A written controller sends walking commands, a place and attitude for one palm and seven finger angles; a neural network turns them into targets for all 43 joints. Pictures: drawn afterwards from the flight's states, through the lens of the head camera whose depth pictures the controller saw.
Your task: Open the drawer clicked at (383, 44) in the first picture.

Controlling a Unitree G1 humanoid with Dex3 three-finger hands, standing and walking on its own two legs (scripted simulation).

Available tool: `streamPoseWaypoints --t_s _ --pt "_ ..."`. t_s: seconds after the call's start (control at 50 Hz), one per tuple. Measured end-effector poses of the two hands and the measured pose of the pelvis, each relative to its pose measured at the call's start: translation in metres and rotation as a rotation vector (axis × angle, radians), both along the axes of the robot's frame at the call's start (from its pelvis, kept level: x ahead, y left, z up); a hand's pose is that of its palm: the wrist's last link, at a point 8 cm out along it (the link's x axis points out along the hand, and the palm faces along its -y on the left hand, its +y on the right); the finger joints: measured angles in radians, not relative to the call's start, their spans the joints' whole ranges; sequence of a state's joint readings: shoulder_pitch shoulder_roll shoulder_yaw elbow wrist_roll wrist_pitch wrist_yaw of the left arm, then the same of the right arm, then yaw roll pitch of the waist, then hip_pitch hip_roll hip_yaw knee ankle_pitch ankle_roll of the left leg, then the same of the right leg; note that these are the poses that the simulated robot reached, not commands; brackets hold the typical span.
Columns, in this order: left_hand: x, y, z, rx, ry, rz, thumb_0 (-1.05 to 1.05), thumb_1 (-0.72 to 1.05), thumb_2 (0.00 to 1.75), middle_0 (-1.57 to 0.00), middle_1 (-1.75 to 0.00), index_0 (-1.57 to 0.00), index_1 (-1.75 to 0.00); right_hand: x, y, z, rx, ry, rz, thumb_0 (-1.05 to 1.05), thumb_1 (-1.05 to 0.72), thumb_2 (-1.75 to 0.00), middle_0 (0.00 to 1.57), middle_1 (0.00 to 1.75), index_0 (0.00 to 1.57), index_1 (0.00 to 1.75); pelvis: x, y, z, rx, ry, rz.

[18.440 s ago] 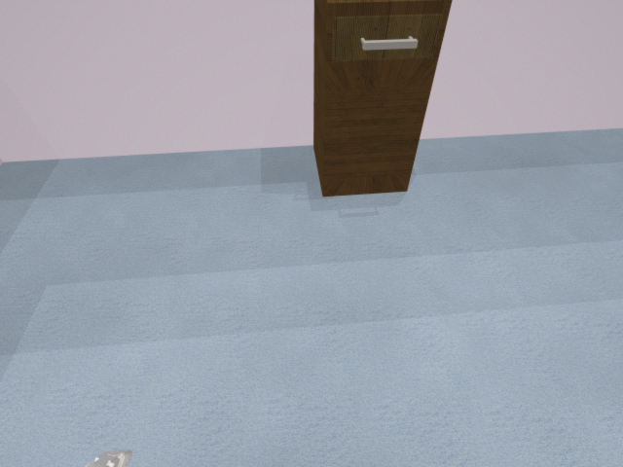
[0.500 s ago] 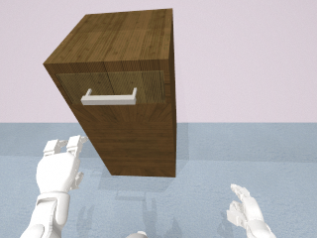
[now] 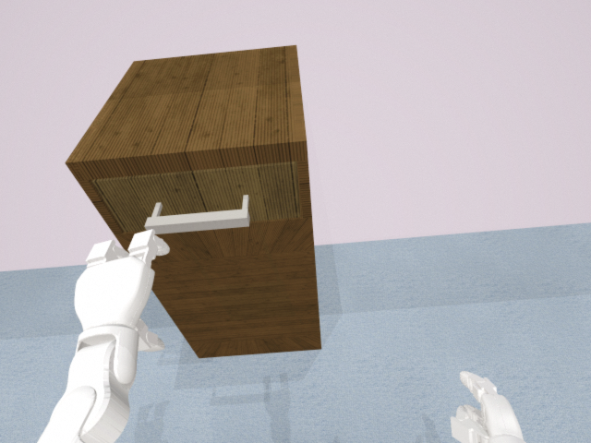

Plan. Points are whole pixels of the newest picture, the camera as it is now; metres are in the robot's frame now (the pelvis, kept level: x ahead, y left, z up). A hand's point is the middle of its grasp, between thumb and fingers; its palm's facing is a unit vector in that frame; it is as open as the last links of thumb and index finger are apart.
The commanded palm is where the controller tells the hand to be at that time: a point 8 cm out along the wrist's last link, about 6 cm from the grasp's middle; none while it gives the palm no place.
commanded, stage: raise the hand with hooked fingers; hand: left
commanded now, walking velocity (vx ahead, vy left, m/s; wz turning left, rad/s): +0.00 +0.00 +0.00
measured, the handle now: (200, 213) +0.52 +0.25 +0.00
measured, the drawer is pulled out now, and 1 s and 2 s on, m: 0.00 0.00 0.00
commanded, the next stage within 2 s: move the hooked fingers above the handle in 0.70 s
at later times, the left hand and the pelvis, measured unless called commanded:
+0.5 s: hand (115, 276) +0.29 +0.27 +0.11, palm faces +0.03 -0.11 -0.99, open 13.8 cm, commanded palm +0.26 +0.27 +0.17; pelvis -0.02 +0.03 +0.02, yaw +0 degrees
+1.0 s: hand (140, 275) +0.30 +0.24 +0.10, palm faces +0.04 -0.08 -1.00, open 13.8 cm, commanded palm +0.28 +0.26 +0.16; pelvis -0.02 +0.00 +0.01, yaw +1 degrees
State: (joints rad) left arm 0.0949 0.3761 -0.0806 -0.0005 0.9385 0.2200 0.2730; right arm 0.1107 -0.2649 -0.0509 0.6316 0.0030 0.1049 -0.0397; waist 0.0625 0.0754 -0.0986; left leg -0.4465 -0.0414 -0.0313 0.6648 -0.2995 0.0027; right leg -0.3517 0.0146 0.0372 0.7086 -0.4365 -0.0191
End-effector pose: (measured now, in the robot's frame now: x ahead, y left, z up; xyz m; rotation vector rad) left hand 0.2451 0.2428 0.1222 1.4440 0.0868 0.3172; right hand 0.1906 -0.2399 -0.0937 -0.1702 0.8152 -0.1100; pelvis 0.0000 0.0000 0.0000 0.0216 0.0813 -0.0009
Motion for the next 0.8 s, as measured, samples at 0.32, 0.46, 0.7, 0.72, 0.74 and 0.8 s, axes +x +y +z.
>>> streamPoseWaypoints --t_s 0.32,0.46,0.7,0.72,0.74,0.8 --pt "0.027 0.036 0.050 0.030 0.020 -0.038 0.00 -0.48 0.30 -0.32 -1.20 -0.32 -1.19 0.006 0.074 0.022 0.051 -0.025 0.114 0.01 -0.90 -0.89 0.20 0.30 0.20 0.30 -0.013 0.027 0.012 -0.022 -0.068 0.014" --pt "0.025 0.035 0.044 0.005 0.097 -0.080 0.00 -0.49 0.30 -0.31 -1.20 -0.32 -1.20 -0.018 0.065 0.014 0.038 0.038 0.097 0.01 -0.90 -0.89 0.20 0.30 0.20 0.30 -0.017 0.030 0.015 -0.023 -0.071 0.011" --pt "0.008 0.023 0.044 0.026 0.011 -0.130 0.00 -0.49 0.30 -0.32 -1.21 -0.33 -1.20 -0.041 0.036 0.005 0.003 0.090 0.066 0.01 -0.90 -0.89 0.20 0.30 0.20 0.30 -0.023 0.019 0.016 -0.022 -0.072 0.019" --pt "0.008 0.024 0.045 0.028 0.008 -0.112 0.00 -0.49 0.30 -0.32 -1.21 -0.33 -1.20 -0.040 0.035 0.005 0.006 0.089 0.065 0.02 -0.90 -0.89 0.20 0.30 0.20 0.30 -0.023 0.017 0.016 -0.021 -0.071 0.020" --pt "0.009 0.025 0.046 0.029 0.009 -0.094 0.00 -0.49 0.30 -0.32 -1.21 -0.32 -1.20 -0.039 0.034 0.004 0.010 0.087 0.064 0.02 -0.90 -0.89 0.20 0.30 0.20 0.30 -0.023 0.016 0.016 -0.020 -0.071 0.021" --pt "0.011 0.023 0.045 0.025 0.035 -0.060 0.00 -0.49 0.30 -0.32 -1.21 -0.32 -1.20 -0.034 0.031 0.006 0.020 0.071 0.061 0.02 -0.90 -0.89 0.20 0.30 0.20 0.30 -0.023 0.011 0.016 -0.018 -0.072 0.021"
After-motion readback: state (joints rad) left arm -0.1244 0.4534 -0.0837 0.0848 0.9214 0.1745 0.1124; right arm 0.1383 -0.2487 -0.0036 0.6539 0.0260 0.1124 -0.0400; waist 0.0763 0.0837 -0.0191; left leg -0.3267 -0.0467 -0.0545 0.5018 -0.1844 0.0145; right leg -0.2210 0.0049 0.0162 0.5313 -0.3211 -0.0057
